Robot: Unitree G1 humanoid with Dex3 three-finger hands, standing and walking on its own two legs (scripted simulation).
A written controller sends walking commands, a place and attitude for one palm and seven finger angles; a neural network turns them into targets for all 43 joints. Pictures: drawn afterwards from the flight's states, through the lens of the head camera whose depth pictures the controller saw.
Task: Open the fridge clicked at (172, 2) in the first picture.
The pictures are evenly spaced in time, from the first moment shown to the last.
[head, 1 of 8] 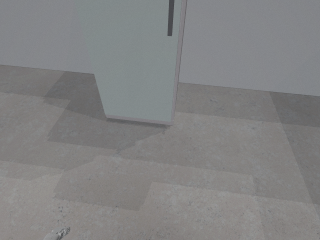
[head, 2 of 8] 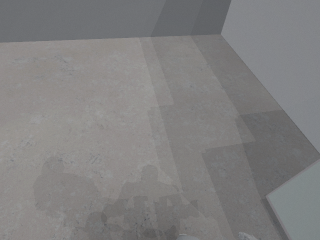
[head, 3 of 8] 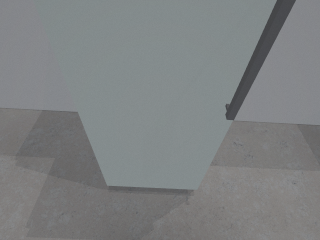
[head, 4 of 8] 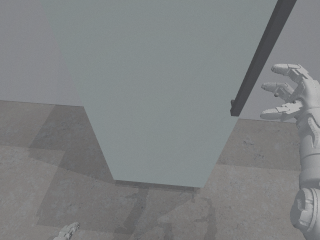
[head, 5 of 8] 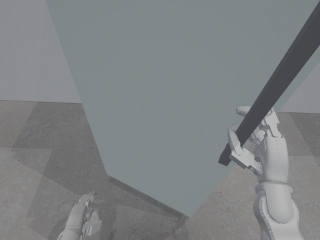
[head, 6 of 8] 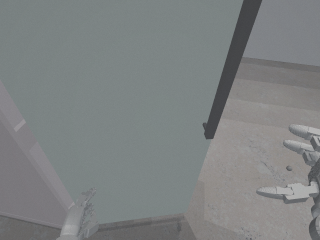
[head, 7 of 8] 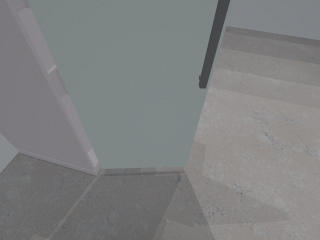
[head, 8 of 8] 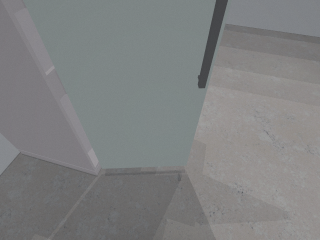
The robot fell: no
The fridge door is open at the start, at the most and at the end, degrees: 0 77 71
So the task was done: yes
